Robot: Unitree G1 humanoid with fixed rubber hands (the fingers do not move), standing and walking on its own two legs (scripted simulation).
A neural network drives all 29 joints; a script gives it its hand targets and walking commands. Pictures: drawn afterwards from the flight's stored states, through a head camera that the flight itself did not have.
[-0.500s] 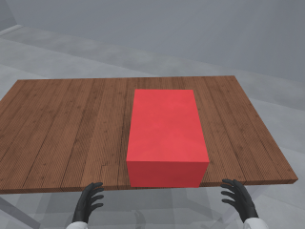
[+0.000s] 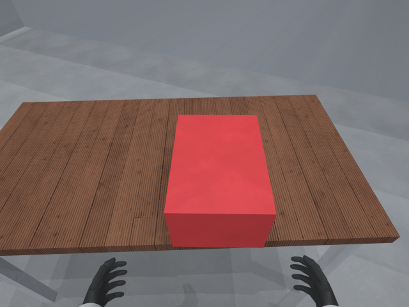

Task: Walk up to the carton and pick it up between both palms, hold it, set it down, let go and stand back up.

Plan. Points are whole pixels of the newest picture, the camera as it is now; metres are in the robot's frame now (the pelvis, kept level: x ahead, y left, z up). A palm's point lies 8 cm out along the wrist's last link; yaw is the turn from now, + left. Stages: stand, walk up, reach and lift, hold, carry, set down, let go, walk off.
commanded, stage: set down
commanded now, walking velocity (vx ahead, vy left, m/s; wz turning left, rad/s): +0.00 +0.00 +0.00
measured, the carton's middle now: (217, 176) +0.44 -0.03 -0.05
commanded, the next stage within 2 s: let go in 0.78 s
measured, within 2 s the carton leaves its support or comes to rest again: neither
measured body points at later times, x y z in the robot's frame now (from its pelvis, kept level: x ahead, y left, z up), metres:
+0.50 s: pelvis -0.01 +0.01 +0.00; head -0.01 +0.02 +0.45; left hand +0.16 +0.24 -0.08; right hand +0.15 -0.22 -0.08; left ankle -0.01 +0.13 -0.74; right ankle +0.00 -0.11 -0.74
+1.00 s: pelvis -0.02 +0.01 +0.00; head -0.01 +0.01 +0.45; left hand +0.16 +0.23 -0.09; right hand +0.15 -0.22 -0.09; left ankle -0.01 +0.13 -0.74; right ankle +0.00 -0.11 -0.74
